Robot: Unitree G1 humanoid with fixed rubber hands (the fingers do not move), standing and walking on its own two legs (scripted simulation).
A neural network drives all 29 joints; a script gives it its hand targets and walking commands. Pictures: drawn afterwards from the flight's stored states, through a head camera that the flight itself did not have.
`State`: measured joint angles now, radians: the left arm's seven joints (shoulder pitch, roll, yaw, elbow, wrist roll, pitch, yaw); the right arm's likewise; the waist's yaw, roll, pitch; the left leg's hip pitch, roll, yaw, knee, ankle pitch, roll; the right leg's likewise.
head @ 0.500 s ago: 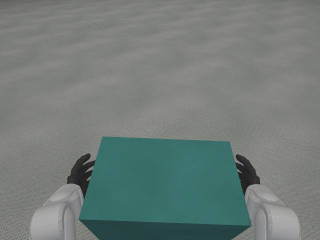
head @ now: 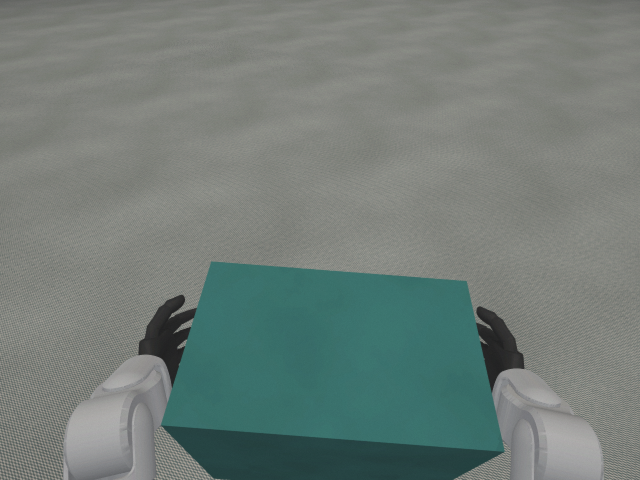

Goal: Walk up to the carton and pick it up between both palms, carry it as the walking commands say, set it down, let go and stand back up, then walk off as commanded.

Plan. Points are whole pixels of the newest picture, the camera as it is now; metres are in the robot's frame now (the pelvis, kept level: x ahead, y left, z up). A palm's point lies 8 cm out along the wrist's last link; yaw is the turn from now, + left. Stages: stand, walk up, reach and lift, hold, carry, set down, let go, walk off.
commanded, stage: carry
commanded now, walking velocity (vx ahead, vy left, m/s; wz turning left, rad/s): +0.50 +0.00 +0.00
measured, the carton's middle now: (328, 389) +0.25 +0.00 +0.03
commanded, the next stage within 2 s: none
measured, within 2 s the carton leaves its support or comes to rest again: neither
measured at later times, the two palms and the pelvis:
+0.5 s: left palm (254, 184) +0.59 +0.14 +0.11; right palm (468, 194) +0.59 -0.23 +0.09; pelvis +0.35 -0.04 +0.01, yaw -1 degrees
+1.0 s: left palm (301, 102) +0.98 +0.09 +0.10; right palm (449, 105) +0.99 -0.28 +0.09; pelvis +0.74 -0.10 +0.00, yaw +1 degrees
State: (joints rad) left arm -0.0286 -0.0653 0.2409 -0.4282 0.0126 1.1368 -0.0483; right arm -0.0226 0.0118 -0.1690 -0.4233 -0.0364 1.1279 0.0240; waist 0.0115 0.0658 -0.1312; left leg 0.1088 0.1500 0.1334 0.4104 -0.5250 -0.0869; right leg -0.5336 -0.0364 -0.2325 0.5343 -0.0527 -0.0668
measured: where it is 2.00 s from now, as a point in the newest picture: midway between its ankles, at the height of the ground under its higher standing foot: (369, 271)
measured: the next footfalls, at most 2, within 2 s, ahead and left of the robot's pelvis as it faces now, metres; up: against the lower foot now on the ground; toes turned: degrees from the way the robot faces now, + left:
left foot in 0.52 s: +0.56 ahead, +0.06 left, +0.00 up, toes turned +9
right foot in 0.98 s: +0.92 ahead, -0.21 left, +0.00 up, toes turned -10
